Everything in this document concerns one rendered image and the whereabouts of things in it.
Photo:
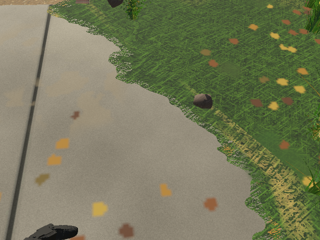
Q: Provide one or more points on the left robot hand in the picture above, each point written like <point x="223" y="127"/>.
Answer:
<point x="54" y="232"/>

